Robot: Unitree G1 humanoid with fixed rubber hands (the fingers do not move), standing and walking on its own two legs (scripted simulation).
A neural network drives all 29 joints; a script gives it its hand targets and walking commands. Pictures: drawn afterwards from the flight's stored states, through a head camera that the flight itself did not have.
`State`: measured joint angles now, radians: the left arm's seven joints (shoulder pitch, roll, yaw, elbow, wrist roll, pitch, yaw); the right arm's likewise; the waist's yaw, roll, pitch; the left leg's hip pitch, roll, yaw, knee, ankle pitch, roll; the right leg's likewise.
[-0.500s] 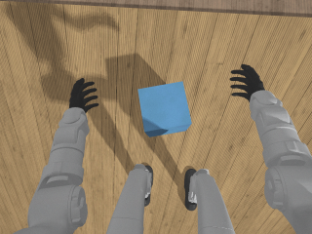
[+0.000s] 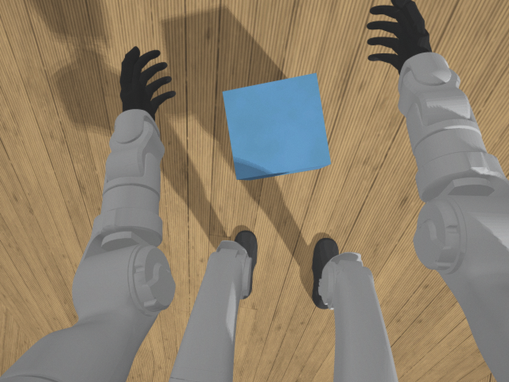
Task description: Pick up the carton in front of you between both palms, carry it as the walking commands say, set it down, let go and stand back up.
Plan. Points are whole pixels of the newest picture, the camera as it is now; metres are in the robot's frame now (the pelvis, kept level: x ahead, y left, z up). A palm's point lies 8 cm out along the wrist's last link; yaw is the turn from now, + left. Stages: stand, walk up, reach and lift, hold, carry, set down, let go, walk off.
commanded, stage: reach and lift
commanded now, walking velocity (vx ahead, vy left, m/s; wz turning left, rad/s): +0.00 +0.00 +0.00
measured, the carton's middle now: (277, 135) +0.49 +0.05 -0.50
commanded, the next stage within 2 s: none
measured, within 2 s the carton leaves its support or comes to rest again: leaves its support in 1.52 s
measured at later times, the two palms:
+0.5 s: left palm (191, 139) +0.45 +0.23 -0.35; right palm (365, 112) +0.52 -0.14 -0.36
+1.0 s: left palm (204, 139) +0.46 +0.22 -0.42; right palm (349, 115) +0.53 -0.12 -0.42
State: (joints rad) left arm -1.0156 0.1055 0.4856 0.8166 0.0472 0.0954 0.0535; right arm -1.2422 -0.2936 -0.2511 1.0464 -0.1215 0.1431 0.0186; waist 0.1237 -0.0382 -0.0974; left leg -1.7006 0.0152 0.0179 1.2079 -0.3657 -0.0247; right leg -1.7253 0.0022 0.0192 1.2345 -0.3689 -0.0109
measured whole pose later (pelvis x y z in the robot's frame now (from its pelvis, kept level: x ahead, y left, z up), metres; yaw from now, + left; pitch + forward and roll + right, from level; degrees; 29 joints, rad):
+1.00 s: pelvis -0.05 +0.01 -0.25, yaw +2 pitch +38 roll +3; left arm -1.39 0.25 0.18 1.10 -0.27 0.02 0.17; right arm -1.55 -0.45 0.09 1.21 0.22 0.07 -0.08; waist 0.10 0.02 0.35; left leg -2.27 -0.02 0.02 2.17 -0.56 -0.03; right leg -2.29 0.00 0.04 2.20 -0.57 0.01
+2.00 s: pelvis -0.06 +0.01 -0.17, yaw -1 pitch +43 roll +3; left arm -1.07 -0.02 0.59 0.71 0.21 0.36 0.06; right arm -1.21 -0.08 -0.41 0.91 -0.24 0.35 -0.04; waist 0.07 -0.03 -0.13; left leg -2.12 -0.04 -0.03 1.88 -0.52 -0.05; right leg -2.16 0.08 0.06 1.89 -0.48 0.03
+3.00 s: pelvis +0.03 +0.01 +0.09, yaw -2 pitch +20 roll +0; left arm -0.43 -0.13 0.36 0.52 0.20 0.37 0.02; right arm -0.45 0.13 -0.33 0.55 -0.21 0.36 -0.04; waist 0.03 0.00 -0.18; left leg -0.92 -0.03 -0.06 0.98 -0.40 -0.02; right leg -0.93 0.04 0.07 0.98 -0.39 0.01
